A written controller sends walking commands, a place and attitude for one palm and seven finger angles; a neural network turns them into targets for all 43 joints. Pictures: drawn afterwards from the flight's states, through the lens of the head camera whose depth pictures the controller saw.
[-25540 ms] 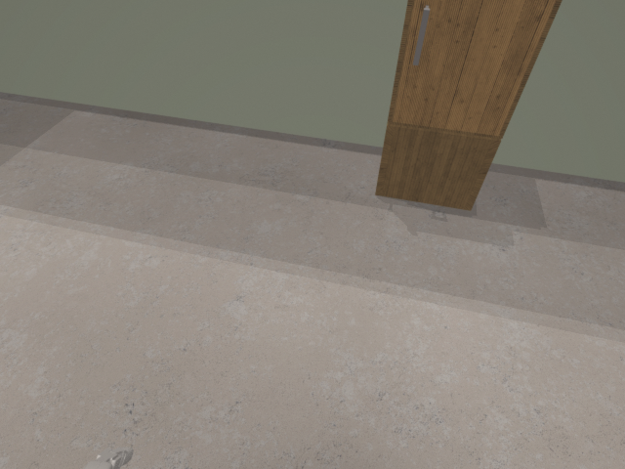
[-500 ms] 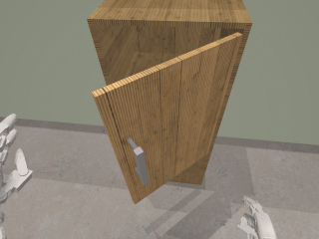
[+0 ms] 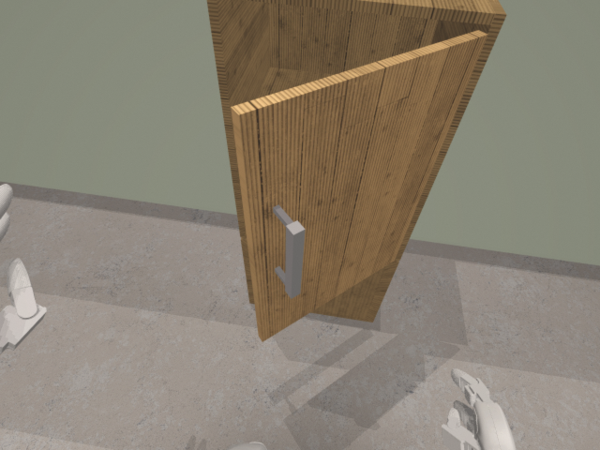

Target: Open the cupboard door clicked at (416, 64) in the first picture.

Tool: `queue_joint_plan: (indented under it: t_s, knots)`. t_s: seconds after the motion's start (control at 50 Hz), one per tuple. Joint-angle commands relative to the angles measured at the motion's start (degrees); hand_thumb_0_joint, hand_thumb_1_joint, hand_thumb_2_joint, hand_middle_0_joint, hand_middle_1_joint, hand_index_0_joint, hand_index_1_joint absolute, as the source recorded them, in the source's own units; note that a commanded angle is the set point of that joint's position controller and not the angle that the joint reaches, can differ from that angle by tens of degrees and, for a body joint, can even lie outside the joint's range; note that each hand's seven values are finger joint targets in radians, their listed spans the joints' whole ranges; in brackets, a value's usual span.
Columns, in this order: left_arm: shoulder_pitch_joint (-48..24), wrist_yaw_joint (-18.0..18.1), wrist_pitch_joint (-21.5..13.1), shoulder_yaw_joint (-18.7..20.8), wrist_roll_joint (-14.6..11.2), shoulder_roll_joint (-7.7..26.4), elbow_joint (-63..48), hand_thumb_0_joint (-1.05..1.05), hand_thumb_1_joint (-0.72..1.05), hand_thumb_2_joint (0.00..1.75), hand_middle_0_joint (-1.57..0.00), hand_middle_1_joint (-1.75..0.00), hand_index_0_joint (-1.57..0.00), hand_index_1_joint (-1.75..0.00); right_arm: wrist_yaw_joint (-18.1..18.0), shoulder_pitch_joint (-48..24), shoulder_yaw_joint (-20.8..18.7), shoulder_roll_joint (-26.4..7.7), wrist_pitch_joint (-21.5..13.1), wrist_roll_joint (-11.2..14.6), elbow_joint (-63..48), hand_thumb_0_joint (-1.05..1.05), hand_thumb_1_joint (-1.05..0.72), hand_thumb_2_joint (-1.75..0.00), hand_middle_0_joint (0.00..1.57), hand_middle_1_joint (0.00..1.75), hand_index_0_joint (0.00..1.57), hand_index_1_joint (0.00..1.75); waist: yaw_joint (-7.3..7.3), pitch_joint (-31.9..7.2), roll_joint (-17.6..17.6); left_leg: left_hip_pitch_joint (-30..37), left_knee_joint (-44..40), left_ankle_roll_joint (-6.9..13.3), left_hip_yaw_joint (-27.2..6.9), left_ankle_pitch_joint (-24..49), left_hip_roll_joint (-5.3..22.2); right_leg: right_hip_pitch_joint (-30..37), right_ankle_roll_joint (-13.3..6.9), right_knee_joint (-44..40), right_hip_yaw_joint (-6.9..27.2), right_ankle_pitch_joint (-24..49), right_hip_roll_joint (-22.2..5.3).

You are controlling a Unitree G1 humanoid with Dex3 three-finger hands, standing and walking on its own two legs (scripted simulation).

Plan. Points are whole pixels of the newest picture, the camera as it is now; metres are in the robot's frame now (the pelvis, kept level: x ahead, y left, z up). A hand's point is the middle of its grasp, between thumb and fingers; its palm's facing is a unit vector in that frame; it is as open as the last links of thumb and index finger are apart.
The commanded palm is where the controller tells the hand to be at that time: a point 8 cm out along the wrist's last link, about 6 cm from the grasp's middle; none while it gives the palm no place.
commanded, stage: step back with the hand held close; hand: left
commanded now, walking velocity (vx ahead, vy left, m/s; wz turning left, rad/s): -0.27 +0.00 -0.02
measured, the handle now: (286, 254) +0.39 +0.05 +0.01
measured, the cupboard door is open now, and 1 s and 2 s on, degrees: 43 43 43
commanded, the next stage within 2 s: stop stepping back and stand still in 0.56 s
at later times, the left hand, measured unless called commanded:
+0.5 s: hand out of the picture +0.12 +0.28 +0.18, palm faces +0.51 -0.71 -0.48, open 7.4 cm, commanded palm +0.06 +0.30 +0.19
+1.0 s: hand out of the picture +0.08 +0.22 +0.17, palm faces +0.22 -0.79 -0.57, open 7.4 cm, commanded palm +0.02 +0.26 +0.19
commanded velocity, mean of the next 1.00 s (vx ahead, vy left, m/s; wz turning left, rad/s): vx -0.22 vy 0.02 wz -0.07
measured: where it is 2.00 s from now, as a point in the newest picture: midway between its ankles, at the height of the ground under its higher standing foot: outside the picture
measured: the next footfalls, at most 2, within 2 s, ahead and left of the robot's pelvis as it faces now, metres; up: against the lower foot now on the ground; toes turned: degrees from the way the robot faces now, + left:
right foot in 0.58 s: -0.21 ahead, -0.12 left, +0.00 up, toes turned +0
left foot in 0.76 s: -0.06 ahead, +0.06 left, +0.00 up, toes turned -1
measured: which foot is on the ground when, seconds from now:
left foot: down 0.00-0.58, up 0.60-0.74, down 0.76-1.00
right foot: down 0.00-0.32, up 0.34-0.56, down 0.58-0.76, up 0.78-1.00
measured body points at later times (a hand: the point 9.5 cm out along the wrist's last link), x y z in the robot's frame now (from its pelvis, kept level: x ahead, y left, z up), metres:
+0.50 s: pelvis -0.07 -0.01 -0.01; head -0.04 +0.02 +0.44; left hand +0.08 +0.31 +0.21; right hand +0.13 -0.22 -0.08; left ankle +0.08 +0.08 -0.73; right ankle -0.16 -0.12 -0.69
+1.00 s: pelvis -0.14 -0.02 +0.01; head -0.13 -0.01 +0.46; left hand +0.06 +0.26 +0.20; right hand -0.02 -0.29 -0.05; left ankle -0.10 +0.06 -0.73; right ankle -0.12 -0.12 -0.71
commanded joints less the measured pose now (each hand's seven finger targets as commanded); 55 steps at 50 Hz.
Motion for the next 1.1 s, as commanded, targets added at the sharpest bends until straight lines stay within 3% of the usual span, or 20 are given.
queue_joint_plan:
  t_s: [0.0, 0.14, 0.22, 0.3, 0.36, 0.42, 0.5, 0.52, 0.56, 0.6, 0.62, 0.66, 0.7, 0.72, 0.74, 0.76, 0.86, 1.0, 1.04, 1.08]
  knots:
    - [-2.6, 1.7, -4.9, 8.4, 0.2, 11.0, -14.3, 0.0, 0.9, 0.9, -0.2, -0.3, -0.2, -0.3, -0.7, -5.6, -3.6, -8.3, -4.0, -0.1, -8.9, 0.0, -0.9, -0.9, 0.2, 0.3, 0.2, 0.3, 0.0, -6.5, 6.1, -18.5, -17.6, 2.2, -11.8, -28.9, 9.6, 18.2, -0.5, 3.4, 4.9, -5.8, -0.3]
    - [-2.8, 1.7, -6.2, 9.1, -0.6, 11.2, -15.0, 0.0, 0.9, 0.9, -0.2, -0.3, -0.2, -0.3, 0.0, -4.2, -4.0, -8.1, -4.8, -0.5, -6.9, 0.0, -0.9, -0.9, 0.2, 0.3, 0.2, 0.3, -0.94, -5.5, 0.2, -10.4, -5.9, -0.2, -7.5, -22.8, 5.5, 4.7, -3.5, -5.3, 13.9, -7.9, -5.2]
    - [-4.6, 2.1, -6.1, 7.7, -1.3, 10.9, -13.5, 0.0, 0.9, 0.9, -0.2, -0.3, -0.2, -0.3, 0.0, -4.2, -3.8, -7.8, -4.6, -0.1, -5.9, 0.0, -0.9, -0.9, 0.2, 0.3, 0.2, 0.3, -1.45, -5.9, 0.0, -4.3, -6.1, -1.1, -7.2, -20.2, 5.4, -2.6, -2.3, -6.3, 11.6, -11.2, -4.4]
    - [-3.9, 1.7, -6.4, 10.0, -0.6, 10.8, -14.0, 0.0, 0.9, 0.9, -0.2, -0.3, -0.2, -0.3, -0.4, -6.5, -4.2, -8.8, -5.3, 0.1, -7.0, 0.0, -0.9, -0.9, 0.2, 0.3, 0.2, 0.3, 0.32, -8.8, 12.1, -24.2, -23.9, 4.0, -18.0, -34.2, 16.8, 18.0, 0.8, 19.0, 2.5, -5.3, 4.0]
    - [-4.0, 1.8, -6.7, 12.3, -1.4, 13.6, -17.7, 0.0, 0.9, 0.9, -0.2, -0.3, -0.2, -0.3, 0.2, -6.4, -5.0, -6.9, -6.4, -0.8, -6.5, 0.0, -0.9, -0.9, 0.2, 0.3, 0.2, 0.3, 0.47, -12.3, 8.8, -13.7, -23.8, 5.8, -18.8, -19.3, 21.0, 11.3, 0.2, 30.1, 3.2, -14.8, 4.2]
    - [1.9, 1.5, -5.7, 10.6, -2.9, 11.2, -14.3, 0.0, 0.9, 0.9, -0.2, -0.3, -0.2, -0.3, 1.5, -6.6, -5.0, -6.5, -6.9, -0.2, -5.7, 0.0, -0.9, -0.9, 0.2, 0.3, 0.2, 0.3, 0.66, -11.0, 10.4, -9.9, -25.6, 2.8, -12.0, -21.1, 19.4, 10.0, -1.0, 25.4, -0.6, -19.5, 4.3]
    - [-3.3, 1.1, -5.7, 6.4, -4.3, 9.6, -15.6, 0.0, 0.9, 0.9, -0.2, -0.3, -0.2, -0.3, 1.9, -6.7, -4.0, -6.0, -7.3, -1.0, -2.7, 0.0, -0.9, -0.9, 0.2, 0.3, 0.2, 0.3, 0.08, -10.8, 10.4, 3.4, -23.2, -2.4, -8.7, -13.1, 17.1, 6.9, -2.6, -1.3, -0.7, -22.4, 2.3]
    - [-4.7, 0.8, -6.1, 6.0, -4.1, 9.9, -15.3, 0.0, 0.9, 0.9, -0.2, -0.3, -0.2, -0.3, 2.0, -6.2, -4.1, -5.9, -7.0, -1.0, -2.1, 0.0, -0.9, -0.9, 0.2, 0.3, 0.2, 0.3, 0.23, -10.8, 7.2, 7.6, -17.0, -4.3, -5.7, -8.6, 14.7, 4.8, -3.5, -12.1, 1.8, -18.4, -0.3]
    - [-8.1, 1.2, -7.1, 6.4, -3.2, 13.4, -15.8, 0.0, 0.9, 0.9, -0.2, -0.3, -0.2, -0.3, 2.0, -6.0, -3.8, -4.0, -5.7, 0.0, -0.9, 0.0, -0.9, -0.9, 0.2, 0.3, 0.2, 0.3, -0.09, -11.9, -10.5, 13.0, 6.3, -6.7, 0.4, -2.9, 6.2, -4.6, -7.6, -21.7, 21.8, -0.9, -16.2]
    - [-10.0, 2.0, -8.0, 11.5, -1.8, 19.4, -14.6, 0.0, 0.9, 0.9, -0.2, -0.3, -0.2, -0.3, 1.3, -9.8, -2.2, -3.9, -6.4, -0.9, -3.1, 0.0, -0.9, -0.9, 0.2, 0.3, 0.2, 0.3, 2.3, -10.8, -11.1, -0.7, 18.1, -6.2, 1.6, -13.0, 3.1, 5.6, -7.5, -14.3, 16.6, 38.4, -19.8]
    - [-8.1, 1.2, -6.7, 8.0, -1.9, 15.3, -12.9, 0.0, 0.9, 0.9, -0.2, -0.3, -0.2, -0.3, 1.0, -9.1, -2.7, -4.1, -5.9, 0.7, -3.3, 0.0, -0.9, -0.9, 0.2, 0.3, 0.2, 0.3, 1.15, -13.6, -16.2, -6.4, 17.2, -5.8, 1.4, -12.3, 0.4, 15.8, -2.4, -7.4, 10.2, 57.1, -15.3]
    - [-5.0, 1.1, -4.3, 9.0, -2.3, 14.8, -14.1, 0.0, 0.9, 0.9, -0.2, -0.3, -0.2, -0.3, -0.3, -11.2, -1.3, -3.5, -5.1, 1.1, -5.5, 0.0, -0.9, -0.9, 0.2, 0.3, 0.2, 0.3, 0.55, -14.7, -11.1, -3.6, 7.1, -4.7, 4.1, -8.2, -1.0, 21.5, -1.5, 0.4, 6.1, 71.4, -13.4]
    - [-1.9, 1.0, -3.6, 8.3, -3.5, 13.8, -15.9, 0.0, 0.9, 0.9, -0.2, -0.3, -0.2, -0.3, -1.0, -10.2, -0.5, -4.8, -4.8, 1.4, -4.3, 0.0, -0.9, -0.9, 0.2, 0.3, 0.2, 0.3, -1.39, -16.7, 3.9, 12.3, -6.6, -2.9, 5.4, 16.7, -1.3, 14.7, 0.8, 7.9, 1.0, 58.8, -6.5]
    - [-0.3, 1.0, -3.4, 8.3, -3.9, 14.0, -17.8, 0.0, 0.9, 0.9, -0.2, -0.3, -0.2, -0.3, -0.4, -8.6, -1.1, -6.4, -5.0, 1.4, -4.2, 0.0, -0.9, -0.9, 0.2, 0.3, 0.2, 0.3, -1.24, -19.4, 11.3, 25.0, -7.6, 0.5, -2.6, 45.3, 6.8, 4.4, 2.5, 14.5, -0.2, 32.7, -2.4]
    - [1.2, 0.8, -3.4, 9.3, -3.5, 15.3, -18.7, 0.0, 0.9, 0.9, -0.2, -0.3, -0.2, -0.3, 0.7, -5.8, -2.5, -7.3, -5.9, 1.0, -4.2, 0.0, -0.9, -0.9, 0.2, 0.3, 0.2, 0.3, -0.59, -20.0, 14.6, 32.1, -8.1, 3.7, -11.8, 61.4, 14.9, -4.2, 1.1, 21.0, 1.0, -8.8, 0.6]
    - [1.4, 0.3, -4.4, 7.2, -3.2, 11.6, -17.4, 0.0, 0.9, 0.9, -0.2, -0.3, -0.2, -0.3, 1.8, -3.4, -2.6, -6.6, -6.8, 0.6, -3.5, 0.0, -0.9, -0.9, 0.2, 0.3, 0.2, 0.3, -0.46, -15.8, 11.3, 29.1, -11.4, 4.2, -12.7, 59.7, 16.7, -4.2, -1.0, 22.8, 3.2, -23.1, 2.6]
    - [11.0, 0.8, -0.8, 9.7, -3.0, 12.4, -13.2, 0.0, 0.9, 0.9, -0.2, -0.3, -0.2, -0.3, 1.4, -3.6, -3.0, -5.4, -5.8, 0.2, -5.1, 0.0, -0.9, -0.9, 0.2, 0.3, 0.2, 0.3, -1.09, -10.9, 10.7, 17.5, -15.2, 0.2, -6.9, 37.6, 12.4, 0.2, 0.6, 10.6, -3.0, -9.2, 0.7]
    - [5.7, 2.0, -2.3, 9.3, -1.8, 13.3, -12.4, 0.0, 0.9, 0.9, -0.2, -0.3, -0.2, -0.3, -0.7, -4.9, -2.3, -6.8, -6.6, 0.3, -6.0, 0.0, -0.9, -0.9, 0.2, 0.3, 0.2, 0.3, -0.54, -4.7, 8.6, -10.9, -23.5, 0.8, -6.1, -20.2, 12.4, 22.4, 0.7, -0.3, -3.0, -5.2, -1.0]
    - [1.5, 2.1, -3.1, 9.6, -1.0, 15.1, -11.9, 0.0, 0.9, 0.9, -0.2, -0.3, -0.2, -0.3, -0.8, -4.9, -2.7, -6.8, -6.8, 0.0, -5.6, 0.0, -0.9, -0.9, 0.2, 0.3, 0.2, 0.3, -0.92, -3.4, 1.3, -8.8, -15.3, -1.2, -4.8, -19.5, 7.7, 18.6, -1.3, -10.5, 3.8, -6.9, -4.2]
    - [-1.6, 1.8, -3.2, 7.9, -1.5, 14.0, -8.9, 0.0, 0.9, 0.9, -0.2, -0.3, -0.2, -0.3, -0.5, -3.5, -3.0, -6.6, -6.9, -0.6, -4.0, 0.0, -0.9, -0.9, 0.2, 0.3, 0.2, 0.3, -1.27, -3.6, -8.3, 2.6, 0.9, -4.0, -2.7, -11.0, 2.8, 1.1, -6.4, -22.5, 19.7, -20.6, -14.4]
